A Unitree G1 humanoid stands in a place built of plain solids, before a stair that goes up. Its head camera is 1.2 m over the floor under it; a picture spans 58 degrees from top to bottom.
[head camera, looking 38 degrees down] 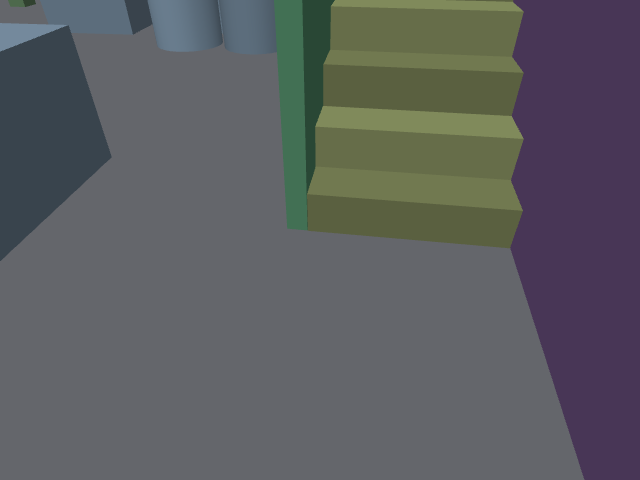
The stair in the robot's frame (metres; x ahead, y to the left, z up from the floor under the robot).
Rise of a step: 0.20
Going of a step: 0.25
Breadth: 0.90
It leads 8 degrees to the right of straight ahead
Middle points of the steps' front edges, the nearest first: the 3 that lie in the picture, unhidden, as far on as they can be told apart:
1.54 -0.39 0.20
1.79 -0.42 0.40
2.04 -0.46 0.60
